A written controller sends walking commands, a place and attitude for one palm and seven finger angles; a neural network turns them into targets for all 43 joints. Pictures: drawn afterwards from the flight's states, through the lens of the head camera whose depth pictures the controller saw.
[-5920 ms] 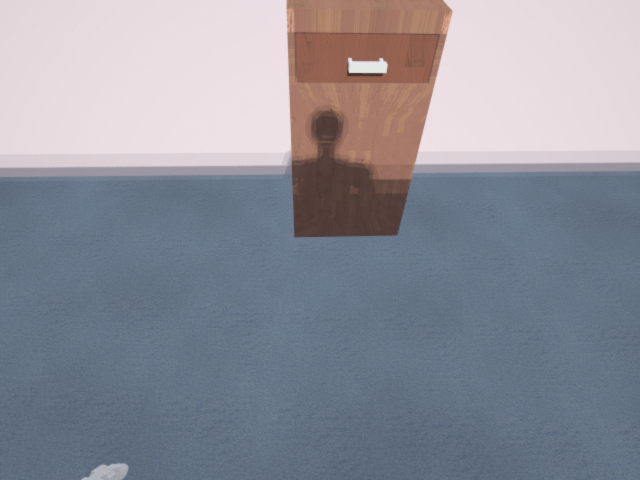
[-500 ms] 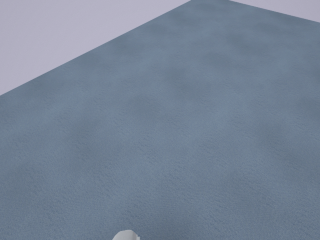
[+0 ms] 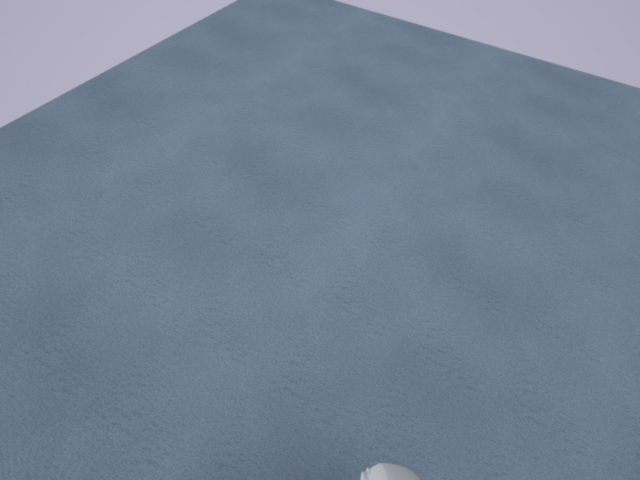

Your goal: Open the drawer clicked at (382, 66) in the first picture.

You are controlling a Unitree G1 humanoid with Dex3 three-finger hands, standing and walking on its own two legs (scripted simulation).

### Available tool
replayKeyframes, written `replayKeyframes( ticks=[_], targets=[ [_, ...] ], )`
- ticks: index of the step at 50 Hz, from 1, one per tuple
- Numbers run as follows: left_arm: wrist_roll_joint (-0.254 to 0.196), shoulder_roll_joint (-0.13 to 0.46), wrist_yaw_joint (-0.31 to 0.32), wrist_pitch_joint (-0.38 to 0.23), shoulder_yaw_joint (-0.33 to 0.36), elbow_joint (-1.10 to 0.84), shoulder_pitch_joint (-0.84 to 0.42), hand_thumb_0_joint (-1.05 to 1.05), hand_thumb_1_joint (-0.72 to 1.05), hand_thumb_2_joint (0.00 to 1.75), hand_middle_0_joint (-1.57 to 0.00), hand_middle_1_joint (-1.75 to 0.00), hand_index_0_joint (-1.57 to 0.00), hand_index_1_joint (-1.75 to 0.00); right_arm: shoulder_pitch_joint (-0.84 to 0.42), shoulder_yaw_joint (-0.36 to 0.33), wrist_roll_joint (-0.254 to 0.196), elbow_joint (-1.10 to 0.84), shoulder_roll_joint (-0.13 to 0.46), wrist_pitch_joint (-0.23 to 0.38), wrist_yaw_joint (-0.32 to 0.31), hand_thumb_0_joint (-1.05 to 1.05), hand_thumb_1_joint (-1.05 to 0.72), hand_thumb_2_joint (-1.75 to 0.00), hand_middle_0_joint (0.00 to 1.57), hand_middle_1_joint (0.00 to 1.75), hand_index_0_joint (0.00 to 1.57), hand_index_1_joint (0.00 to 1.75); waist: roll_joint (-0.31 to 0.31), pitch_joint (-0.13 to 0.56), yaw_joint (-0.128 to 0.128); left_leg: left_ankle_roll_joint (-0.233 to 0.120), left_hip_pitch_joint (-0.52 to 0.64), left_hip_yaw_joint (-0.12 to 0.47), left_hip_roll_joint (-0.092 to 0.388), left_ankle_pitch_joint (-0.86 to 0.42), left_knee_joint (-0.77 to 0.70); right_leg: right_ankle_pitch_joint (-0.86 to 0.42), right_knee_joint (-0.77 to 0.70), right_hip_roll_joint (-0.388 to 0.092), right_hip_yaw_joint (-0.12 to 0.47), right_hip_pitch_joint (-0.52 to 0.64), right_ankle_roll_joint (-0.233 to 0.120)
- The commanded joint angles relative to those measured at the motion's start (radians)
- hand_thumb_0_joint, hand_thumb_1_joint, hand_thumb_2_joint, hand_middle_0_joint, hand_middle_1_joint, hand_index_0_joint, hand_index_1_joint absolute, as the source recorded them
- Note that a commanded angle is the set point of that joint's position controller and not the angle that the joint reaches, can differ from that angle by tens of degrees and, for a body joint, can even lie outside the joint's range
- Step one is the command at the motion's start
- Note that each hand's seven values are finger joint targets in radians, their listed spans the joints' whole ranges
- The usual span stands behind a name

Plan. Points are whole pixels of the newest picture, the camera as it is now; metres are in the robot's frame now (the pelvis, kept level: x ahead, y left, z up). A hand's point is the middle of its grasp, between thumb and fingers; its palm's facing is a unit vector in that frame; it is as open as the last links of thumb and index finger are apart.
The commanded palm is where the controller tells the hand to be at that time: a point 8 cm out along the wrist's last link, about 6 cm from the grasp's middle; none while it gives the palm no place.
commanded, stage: walk to a spot facing it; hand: left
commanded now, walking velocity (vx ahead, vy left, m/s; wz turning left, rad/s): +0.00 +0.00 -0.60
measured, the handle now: out of the picture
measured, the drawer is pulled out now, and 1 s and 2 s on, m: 0.00 0.00 0.00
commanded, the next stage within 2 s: turn to face it in 0.26 s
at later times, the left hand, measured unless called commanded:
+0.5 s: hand (282, 403) +0.25 +0.07 -0.15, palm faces -0.30 -0.92 -0.26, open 7.4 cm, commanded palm none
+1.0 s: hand out of the picture +0.12 +0.18 -0.18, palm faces +0.06 -0.97 -0.24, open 7.4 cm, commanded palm none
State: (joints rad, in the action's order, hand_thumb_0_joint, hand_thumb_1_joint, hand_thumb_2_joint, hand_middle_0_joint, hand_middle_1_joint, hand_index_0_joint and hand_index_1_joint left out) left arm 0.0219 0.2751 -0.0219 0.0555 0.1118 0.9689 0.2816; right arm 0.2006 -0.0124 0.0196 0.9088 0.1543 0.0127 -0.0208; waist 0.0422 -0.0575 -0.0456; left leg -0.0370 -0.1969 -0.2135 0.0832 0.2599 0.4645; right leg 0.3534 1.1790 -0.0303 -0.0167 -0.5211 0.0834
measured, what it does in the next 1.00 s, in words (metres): steps on the spot: right foot, then left foot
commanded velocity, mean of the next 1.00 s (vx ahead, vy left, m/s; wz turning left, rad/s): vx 0.00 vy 0.00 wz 0.20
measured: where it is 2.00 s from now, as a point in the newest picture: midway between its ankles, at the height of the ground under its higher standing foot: outside the picture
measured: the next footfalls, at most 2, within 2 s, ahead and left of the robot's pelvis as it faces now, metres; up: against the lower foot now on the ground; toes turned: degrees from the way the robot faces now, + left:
right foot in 0.32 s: +0.09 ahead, -0.14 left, +0.00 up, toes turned -20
left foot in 0.82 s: +0.12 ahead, +0.05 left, +0.00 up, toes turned +4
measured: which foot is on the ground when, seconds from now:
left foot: down 0.00-0.32, up 0.34-0.80, down 0.82-1.00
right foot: up 0.00-0.30, down 0.32-0.82, up 0.84-1.00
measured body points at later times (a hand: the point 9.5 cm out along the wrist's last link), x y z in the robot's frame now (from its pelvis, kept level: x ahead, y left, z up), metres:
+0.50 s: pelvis +0.06 -0.06 -0.01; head +0.08 -0.10 +0.44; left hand +0.26 +0.12 -0.13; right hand -0.01 -0.30 -0.17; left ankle +0.06 +0.11 -0.65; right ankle +0.05 -0.13 -0.74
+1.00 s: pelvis +0.07 -0.03 -0.01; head +0.11 -0.01 +0.44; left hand +0.11 +0.23 -0.16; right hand +0.13 -0.28 -0.14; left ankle +0.08 +0.05 -0.74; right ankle +0.03 -0.18 -0.66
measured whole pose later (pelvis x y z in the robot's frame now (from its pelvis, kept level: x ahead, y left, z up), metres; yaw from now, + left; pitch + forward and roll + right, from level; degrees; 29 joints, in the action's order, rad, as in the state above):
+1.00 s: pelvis +0.07 -0.03 -0.01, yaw +0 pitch +1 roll -2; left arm 0.01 0.25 0.02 0.06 0.08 0.99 0.21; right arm 0.22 -0.05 0.02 0.95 0.19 -0.02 -0.01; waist 0.02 -0.07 0.00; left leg -0.06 -0.30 -0.07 0.01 0.26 0.52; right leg 0.42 1.11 -0.07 -0.04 -0.48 0.09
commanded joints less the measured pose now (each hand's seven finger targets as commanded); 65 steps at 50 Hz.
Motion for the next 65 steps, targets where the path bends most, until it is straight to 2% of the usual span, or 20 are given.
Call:
replayKeyframes(
  ticks=[1, 11, 14, 15, 16, 17, 20, 24, 29, 34, 39, 40, 41, 42, 44, 49, 57, 63, 64, 65],
  targets=[
    [0.003, -0.013, -0.004, -0.006, -0.003, -0.081, -0.011, 0.0, 0.9, 0.9, -0.2, -0.3, -0.2, -0.3, 0.08, -0.058, -0.004, -0.033, 0.176, 0.021, -0.013, 0.0, -0.9, -0.9, 0.2, 0.3, 0.2, 0.3, -0.157, 0.057, 0.042, -0.063, 0.129, 0.111, 0.27, -0.511, -0.15, -0.033, -0.007, -0.042, -0.003, -0.087, 0.019],
    [0.004, -0.017, -0.004, -0.017, -0.025, -0.159, -0.208, 0.0, 0.9, 0.9, -0.2, -0.3, -0.2, -0.3, 0.162, -0.087, 0.009, 0.028, 0.219, 0.002, 0.002, 0.0, -0.9, -0.9, 0.2, 0.3, 0.2, 0.3, -0.249, 0.039, 0.098, -0.06, 0.179, -0.015, 0.307, -0.632, -0.034, 0.025, -0.405, -0.017, -0.102, 0.043, -0.022],
    [0.006, 0.034, 0.005, -0.045, -0.019, -0.144, -0.112, 0.0, 0.9, 0.9, -0.2, -0.3, -0.2, -0.3, 0.169, -0.094, 0.0, 0.02, 0.235, -0.001, 0.011, 0.0, -0.9, -0.9, 0.2, 0.3, 0.2, 0.3, -0.181, 0.115, 0.036, 0.017, 0.126, -0.07, 0.297, -0.721, 0.198, -0.119, -0.654, 0.015, -0.109, 0.284, -0.065],
    [0.013, 0.11, 0.015, -0.061, -0.002, -0.117, -0.005, 0.0, 0.9, 0.9, -0.2, -0.3, -0.2, -0.3, 0.175, -0.088, -0.012, 0.001, 0.216, -0.004, 0.018, 0.0, -0.9, -0.9, 0.2, 0.3, 0.2, 0.3, -0.022, 0.202, -0.018, 0.072, -0.087, -0.099, 0.252, -0.518, 0.418, -0.429, -0.723, -0.099, 0.037, 0.561, -0.121],
    [0.007, 0.236, 0.03, -0.068, 0.026, -0.091, 0.095, 0.0, 0.9, 0.9, -0.2, -0.3, -0.2, -0.3, 0.123, -0.064, -0.015, -0.057, 0.139, -0.01, 0.022, 0.0, -0.9, -0.9, 0.2, 0.3, 0.2, 0.3, 0.24, 0.26, -0.059, 0.14, -0.39, -0.073, 0.065, 0.336, 0.709, -0.981, -0.721, -0.392, 0.43, 0.727, -0.258],
    [-0.015, 0.252, 0.044, -0.06, 0.028, -0.074, 0.115, 0.0, 0.9, 0.9, -0.2, -0.3, -0.2, -0.3, 0.062, -0.061, -0.018, -0.08, 0.16, -0.019, 0.002, 0.0, -0.9, -0.9, 0.2, 0.3, 0.2, 0.3, 0.175, 0.286, -0.064, 0.128, -0.411, 0.117, 0.058, 0.429, 0.803, -1.132, -0.703, -0.422, 0.385, 0.686, -0.336],
    [-0.014, 0.111, 0.06, -0.056, -0.012, -0.109, -0.068, 0.0, 0.9, 0.9, -0.2, -0.3, -0.2, -0.3, 0.074, -0.055, -0.007, -0.015, 0.137, -0.036, 0.0, 0.0, -0.9, -0.9, 0.2, 0.3, 0.2, 0.3, 0.048, 0.168, 0.019, 0.116, -0.383, 0.187, 0.079, 0.216, 0.802, -0.819, -0.754, -0.275, 0.209, 0.508, -0.26],
    [-0.005, 0.041, 0.055, -0.08, -0.051, -0.1, -0.163, 0.0, 0.9, 0.9, -0.2, -0.3, -0.2, -0.3, 0.212, -0.043, -0.003, 0.075, 0.094, -0.059, 0.0, 0.0, -0.9, -0.9, 0.2, 0.3, 0.2, 0.3, 0.041, 0.103, 0.111, 0.115, -0.231, 0.2, 0.043, 0.08, 0.649, -0.651, -0.83, -0.188, 0.013, 0.295, -0.193],
    [-0.005, 0.031, 0.052, -0.077, -0.054, -0.061, -0.108, 0.0, 0.9, 0.9, -0.2, -0.3, -0.2, -0.3, 0.132, -0.043, -0.009, 0.068, 0.096, -0.054, 0.006, 0.0, -0.9, -0.9, 0.2, 0.3, 0.2, 0.3, 0.107, 0.045, 0.063, 0.114, -0.232, 0.167, 0.016, 0.108, 0.479, -0.559, -0.86, -0.235, 0.012, 0.328, -0.224],
    [0.004, 0.052, 0.064, -0.066, -0.028, -0.046, -0.061, 0.0, 0.9, 0.9, -0.2, -0.3, -0.2, -0.3, 0.037, -0.051, -0.009, 0.032, 0.082, -0.05, 0.015, 0.0, -0.9, -0.9, 0.2, 0.3, 0.2, 0.3, 0.075, 0.014, 0.024, 0.103, -0.241, 0.141, 0.013, 0.179, 0.377, -0.589, -0.812, -0.315, 0.031, 0.367, -0.254],
    [-0.005, 0.058, 0.063, -0.054, -0.018, -0.053, -0.081, 0.0, 0.9, 0.9, -0.2, -0.3, -0.2, -0.3, 0.098, -0.06, -0.004, 0.03, 0.094, -0.046, 0.024, 0.0, -0.9, -0.9, 0.2, 0.3, 0.2, 0.3, 0.01, 0.06, 0.065, 0.074, -0.045, 0.116, 0.005, -0.019, 0.091, -0.442, -0.662, -0.293, -0.063, 0.3, -0.159],
    [-0.011, 0.037, 0.059, -0.047, -0.017, -0.065, -0.069, 0.0, 0.9, 0.9, -0.2, -0.3, -0.2, -0.3, 0.152, -0.071, 0.0, 0.031, 0.143, -0.037, 0.025, 0.0, -0.9, -0.9, 0.2, 0.3, 0.2, 0.3, -0.138, 0.102, 0.091, 0.024, 0.049, 0.255, 0.09, -0.212, -0.022, -0.299, -0.507, -0.223, -0.126, 0.21, -0.096],
    [-0.02, -0.021, 0.055, -0.043, -0.027, -0.101, -0.074, 0.0, 0.9, 0.9, -0.2, -0.3, -0.2, -0.3, 0.189, -0.089, 0.007, 0.024, 0.235, -0.029, 0.02, 0.0, -0.9, -0.9, 0.2, 0.3, 0.2, 0.3, -0.397, 0.1, 0.101, -0.11, 0.119, 0.567, 0.316, -0.576, -0.11, 0.152, -0.299, -0.08, -0.174, 0.017, -0.009],
    [-0.009, -0.002, 0.057, -0.037, -0.032, -0.127, -0.133, 0.0, 0.9, 0.9, -0.2, -0.3, -0.2, -0.3, 0.206, -0.094, 0.007, 0.034, 0.256, -0.034, 0.013, 0.0, -0.9, -0.9, 0.2, 0.3, 0.2, 0.3, -0.32, 0.105, 0.119, -0.197, 0.095, 0.607, 0.38, -0.618, -0.133, 0.315, -0.114, -0.051, -0.071, -0.019, -0.007],
    [-0.002, 0.003, 0.048, -0.031, -0.023, -0.11, -0.157, 0.0, 0.9, 0.9, -0.2, -0.3, -0.2, -0.3, 0.128, -0.087, 0.005, 0.015, 0.22, -0.025, 0.001, 0.0, -0.9, -0.9, 0.2, 0.3, 0.2, 0.3, -0.218, 0.1, 0.088, -0.163, 0.077, 0.531, 0.285, -0.43, -0.143, 0.158, -0.007, -0.076, 0.003, -0.081, -0.01],
    [-0.005, 0.02, 0.036, -0.029, -0.017, -0.082, -0.108, 0.0, 0.9, 0.9, -0.2, -0.3, -0.2, -0.3, 0.053, -0.085, -0.002, -0.021, 0.231, -0.013, 0.0, 0.0, -0.9, -0.9, 0.2, 0.3, 0.2, 0.3, -0.126, 0.134, 0.065, -0.113, 0.099, 0.407, 0.165, -0.44, -0.124, 0.03, -0.049, -0.056, 0.012, -0.044, 0.021],
    [-0.012, 0.022, 0.043, -0.026, -0.025, -0.127, -0.163, 0.0, 0.9, 0.9, -0.2, -0.3, -0.2, -0.3, 0.056, -0.108, 0.003, -0.024, 0.269, -0.032, 0.014, 0.0, -0.9, -0.9, 0.2, 0.3, 0.2, 0.3, -0.211, 0.112, 0.093, -0.132, 0.066, 0.508, 0.144, -0.342, -0.115, 0.092, -0.295, -0.022, 0.008, 0.034, 0.035],
    [-0.021, 0.041, 0.05, -0.039, -0.021, -0.12, -0.054, 0.0, 0.9, 0.9, -0.2, -0.3, -0.2, -0.3, -0.029, -0.121, 0.001, -0.065, 0.28, -0.047, 0.021, 0.0, -0.9, -0.9, 0.2, 0.3, 0.2, 0.3, -0.237, 0.123, 0.034, -0.085, -0.127, 0.571, 0.077, -0.258, -0.05, -0.045, -0.628, 0.027, -0.01, 0.323, 0.008],
    [-0.017, 0.074, 0.052, -0.047, -0.014, -0.115, -0.005, 0.0, 0.9, 0.9, -0.2, -0.3, -0.2, -0.3, -0.048, -0.118, -0.005, -0.077, 0.262, -0.048, 0.024, 0.0, -0.9, -0.9, 0.2, 0.3, 0.2, 0.3, -0.177, 0.132, 0.006, -0.043, -0.224, 0.545, 0.034, -0.157, 0.008, -0.123, -0.775, -0.007, 0.008, 0.45, -0.001],
    [0.001, 0.155, 0.06, -0.059, 0.005, -0.117, 0.022, 0.0, 0.9, 0.9, -0.2, -0.3, -0.2, -0.3, -0.023, -0.109, -0.012, -0.092, 0.189, -0.051, 0.03, 0.0, -0.9, -0.9, 0.2, 0.3, 0.2, 0.3, 0.075, 0.143, -0.004, 0.038, -0.404, 0.412, -0.08, 0.089, 0.215, -0.006, -0.937, -0.236, 0.221, 0.579, -0.069]
  ],
)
